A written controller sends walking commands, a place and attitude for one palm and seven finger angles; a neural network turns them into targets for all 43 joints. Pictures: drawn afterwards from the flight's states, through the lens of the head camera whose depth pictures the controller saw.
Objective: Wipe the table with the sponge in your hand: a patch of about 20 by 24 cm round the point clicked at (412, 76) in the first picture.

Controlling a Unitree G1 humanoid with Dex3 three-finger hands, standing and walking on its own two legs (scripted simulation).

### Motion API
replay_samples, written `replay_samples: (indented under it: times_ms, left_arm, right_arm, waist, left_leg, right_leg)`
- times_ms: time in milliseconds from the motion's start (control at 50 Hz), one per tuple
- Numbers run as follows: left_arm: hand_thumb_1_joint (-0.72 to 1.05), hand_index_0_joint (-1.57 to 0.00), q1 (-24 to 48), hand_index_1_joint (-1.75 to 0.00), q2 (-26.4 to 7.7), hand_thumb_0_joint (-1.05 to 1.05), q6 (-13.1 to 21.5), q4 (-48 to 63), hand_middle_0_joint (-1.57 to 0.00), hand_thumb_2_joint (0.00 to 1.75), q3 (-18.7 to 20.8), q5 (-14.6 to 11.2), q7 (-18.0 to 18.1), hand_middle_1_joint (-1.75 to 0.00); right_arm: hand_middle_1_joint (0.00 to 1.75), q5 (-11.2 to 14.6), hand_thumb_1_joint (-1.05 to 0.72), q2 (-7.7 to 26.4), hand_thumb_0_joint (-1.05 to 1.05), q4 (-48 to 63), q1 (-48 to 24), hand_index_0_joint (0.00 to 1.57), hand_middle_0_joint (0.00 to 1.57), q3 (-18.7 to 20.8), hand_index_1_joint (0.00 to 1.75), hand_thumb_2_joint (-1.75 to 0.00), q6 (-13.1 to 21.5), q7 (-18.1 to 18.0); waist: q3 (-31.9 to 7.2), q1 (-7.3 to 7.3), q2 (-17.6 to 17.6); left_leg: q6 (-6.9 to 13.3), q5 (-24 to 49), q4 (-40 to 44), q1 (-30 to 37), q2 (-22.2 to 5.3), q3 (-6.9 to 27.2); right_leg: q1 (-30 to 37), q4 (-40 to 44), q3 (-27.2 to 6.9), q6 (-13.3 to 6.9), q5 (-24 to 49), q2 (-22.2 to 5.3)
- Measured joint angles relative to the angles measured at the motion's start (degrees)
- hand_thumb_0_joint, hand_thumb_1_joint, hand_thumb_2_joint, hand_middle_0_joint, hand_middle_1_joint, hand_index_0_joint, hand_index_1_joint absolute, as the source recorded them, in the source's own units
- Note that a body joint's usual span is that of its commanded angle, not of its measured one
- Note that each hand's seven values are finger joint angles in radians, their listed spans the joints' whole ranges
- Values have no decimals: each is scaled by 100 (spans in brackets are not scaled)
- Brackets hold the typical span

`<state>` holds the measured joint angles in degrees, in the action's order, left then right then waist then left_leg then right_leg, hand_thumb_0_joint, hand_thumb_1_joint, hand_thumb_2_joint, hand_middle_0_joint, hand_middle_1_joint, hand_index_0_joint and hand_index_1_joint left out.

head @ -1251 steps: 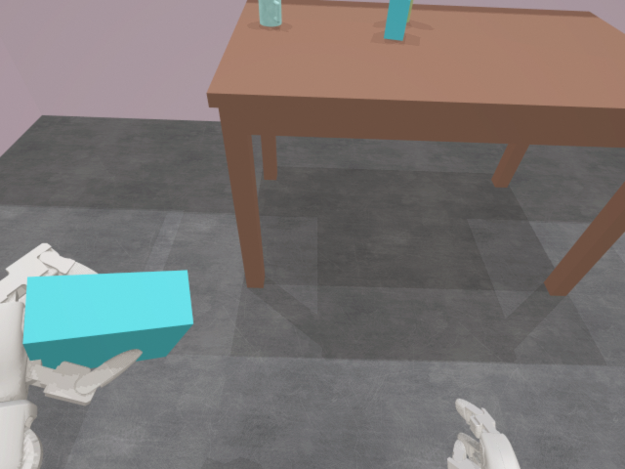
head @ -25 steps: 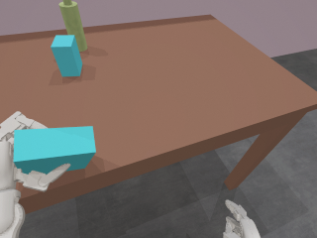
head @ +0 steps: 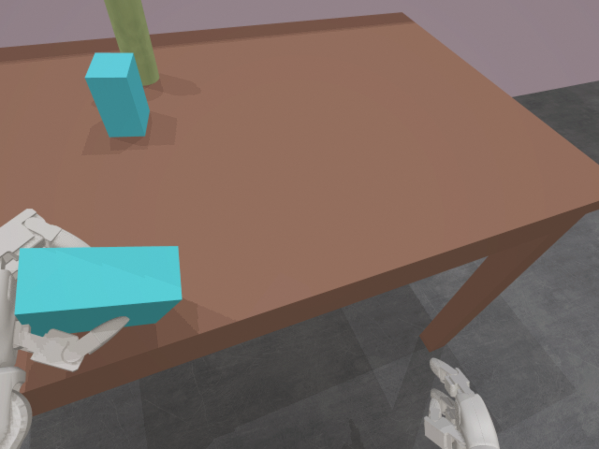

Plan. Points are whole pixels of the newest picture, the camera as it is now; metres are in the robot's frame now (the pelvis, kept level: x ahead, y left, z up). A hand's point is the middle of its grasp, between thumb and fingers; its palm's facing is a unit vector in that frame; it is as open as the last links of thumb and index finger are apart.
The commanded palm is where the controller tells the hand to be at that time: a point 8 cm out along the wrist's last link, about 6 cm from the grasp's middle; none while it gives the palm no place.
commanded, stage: come to a stop and stand still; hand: left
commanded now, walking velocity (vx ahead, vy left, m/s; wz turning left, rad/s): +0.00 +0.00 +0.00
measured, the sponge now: (124, 292) +0.23 +0.22 +0.13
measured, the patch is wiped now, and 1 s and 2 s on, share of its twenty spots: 0.00 0.00 0.00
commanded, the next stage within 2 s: look again from close up in 1.14 s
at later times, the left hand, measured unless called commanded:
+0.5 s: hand (85, 309) +0.20 +0.23 +0.16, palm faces +0.37 -0.87 -0.33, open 9.8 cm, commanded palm +0.14 +0.26 +0.18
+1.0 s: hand (82, 288) +0.22 +0.24 +0.16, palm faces +0.36 -0.86 -0.36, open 9.8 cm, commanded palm +0.16 +0.27 +0.18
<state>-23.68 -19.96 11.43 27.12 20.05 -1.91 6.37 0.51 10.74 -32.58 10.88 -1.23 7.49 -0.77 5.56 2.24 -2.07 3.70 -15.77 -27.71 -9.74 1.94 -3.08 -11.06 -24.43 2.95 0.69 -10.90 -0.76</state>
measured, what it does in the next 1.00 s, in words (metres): stands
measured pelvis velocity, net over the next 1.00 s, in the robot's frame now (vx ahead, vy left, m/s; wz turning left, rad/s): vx -0.01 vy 0.00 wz -0.02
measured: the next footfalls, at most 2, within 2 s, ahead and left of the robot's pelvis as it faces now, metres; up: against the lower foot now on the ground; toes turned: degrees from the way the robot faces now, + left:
none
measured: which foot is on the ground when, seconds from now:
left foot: down 0.00-1.00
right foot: down 0.00-1.00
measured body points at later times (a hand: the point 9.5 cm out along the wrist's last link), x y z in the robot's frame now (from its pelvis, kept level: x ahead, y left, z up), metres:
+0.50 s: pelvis -0.03 -0.02 +0.00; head -0.02 +0.00 +0.45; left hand +0.17 +0.27 +0.17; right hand +0.13 -0.25 -0.08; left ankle -0.01 +0.07 -0.74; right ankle +0.03 -0.13 -0.74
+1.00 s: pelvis -0.01 +0.00 +0.00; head +0.01 +0.02 +0.45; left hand +0.19 +0.28 +0.17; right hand +0.18 -0.22 -0.07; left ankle -0.01 +0.07 -0.74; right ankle +0.03 -0.13 -0.74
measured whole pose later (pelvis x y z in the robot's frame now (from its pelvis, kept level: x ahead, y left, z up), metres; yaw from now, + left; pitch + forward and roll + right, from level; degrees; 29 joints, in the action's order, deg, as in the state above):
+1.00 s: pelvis -0.01 +0.00 +0.00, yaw -1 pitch -2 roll -1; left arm -22.4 -20.6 11.7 24.9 19.7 -2.1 5.4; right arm 0.5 10.6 -32.6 10.8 -2.2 8.3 -0.3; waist 4.6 2.1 -1.7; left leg 3.6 -15.0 -26.9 -10.0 1.7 -4.5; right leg -12.4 -24.9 1.6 0.4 -10.3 -0.4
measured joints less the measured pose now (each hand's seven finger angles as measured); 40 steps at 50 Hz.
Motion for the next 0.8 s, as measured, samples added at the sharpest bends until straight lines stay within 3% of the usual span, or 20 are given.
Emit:
replay_samples:
  times_ms: [60,100,140,160,200,240,300,340,400,500,580,680,800]
  left_arm:
    - [-47,-76,63,-137,16,0,-35,-50,-78,103,-30,13,10,-136]
    - [-47,-77,861,-136,-484,0,42,-306,-78,103,145,409,-241,-136]
    - [-47,-77,1698,-136,-950,0,149,-744,-78,103,492,360,-238,-136]
    - [-47,-77,1914,-136,-1028,0,148,-899,-78,103,662,280,-198,-136]
    - [-47,-77,1862,-136,-906,0,93,-953,-78,103,892,89,-108,-136]
    - [-47,-76,1337,-137,-541,0,25,-712,-78,103,802,-30,-79,-137]
    - [-46,-76,309,-137,-56,0,-14,-291,-77,103,198,-26,-196,-137]
    - [-46,-76,-186,-137,60,0,-10,-208,-77,103,-154,-52,-262,-137]
    - [-46,-76,-308,-137,49,0,27,-181,-77,103,-217,-147,-272,-137]
    - [-47,-77,295,-136,-42,-1,81,-448,-78,103,16,-82,-158,-136]
    - [-47,-77,418,-136,4,-1,89,-617,-78,103,100,18,-73,-136]
    - [-47,-77,97,-137,15,-1,107,-504,-78,103,-61,24,-92,-136]
    - [-47,-77,46,-137,-31,-1,129,-321,-78,103,-97,-10,-106,-136]
  right_arm:
    - [30,-8,-90,-37,1,3,-16,20,21,-25,30,-90,-13,-6]
    - [30,-84,-90,-55,1,58,96,20,21,22,30,-90,148,-19]
    - [30,-99,-90,-92,1,-40,-43,20,21,-18,30,-90,133,76]
    - [30,-96,-90,-92,1,-53,-101,20,21,-40,30,-90,111,139]
    - [30,-52,-90,-63,1,-7,-143,21,21,-35,30,-90,77,269]
    - [30,8,-90,-1,1,87,-82,21,21,4,30,-90,42,370]
    - [30,68,-90,70,1,118,45,21,21,16,30,-90,-24,366]
    - [30,79,-90,51,1,72,131,21,21,-7,30,-90,-99,264]
    - [30,63,-90,6,1,-2,292,20,21,-48,30,-90,-162,79]
    - [30,47,-90,130,1,-81,413,20,21,-13,30,-90,-62,-44]
    - [30,36,-90,264,1,-106,343,20,21,44,30,-90,70,-29]
    - [30,19,-90,225,1,-100,263,20,20,43,30,-90,140,-15]
    - [30,-2,-90,93,1,-78,206,20,20,-28,30,-90,164,-8]
  waist:
    - [5,5,14]
    - [77,184,-3]
    - [257,270,-117]
    - [285,266,-121]
    - [248,172,-5]
    - [142,42,186]
    - [-11,-111,353]
    - [-96,-177,304]
    - [-178,-148,101]
    - [-181,-21,22]
    - [-215,-62,173]
    - [-274,-128,181]
    - [-208,-72,66]
  left_leg:
    - [-3,28,17,10,2,2]
    - [-8,2,-207,-218,-20,75]
    - [-52,35,-281,-294,25,59]
    - [-62,54,-296,-322,25,19]
    - [-57,58,-320,-356,-6,-70]
    - [-32,52,-298,-343,-32,-153]
    - [-18,55,-219,-270,-54,-237]
    - [-42,76,-156,-221,-63,-252]
    - [-85,110,-123,-211,-98,-198]
    - [-121,110,-196,-246,-181,-97]
    - [-119,86,-214,-249,-208,-105]
    - [-95,94,-103,-209,-178,-155]
    - [-66,103,16,-117,-113,-151]
  right_leg:
    - [6,4,3,-6,19,-2]
    - [-164,-155,86,-49,-6,7]
    - [-348,-450,73,-134,-87,-48]
    - [-416,-524,34,-136,-98,-50]
    - [-483,-543,-54,-79,-54,-20]
    - [-486,-493,-136,-63,-4,13]
    - [-437,-396,-222,-49,45,44]
    - [-407,-364,-238,-61,53,56]
    - [-375,-316,-182,-115,66,90]
    - [-302,-207,-76,-180,136,167]
    - [-264,-119,-86,-174,176,196]
    - [-261,-61,-140,-138,172,173]
    - [-210,-51,-143,-101,119,114]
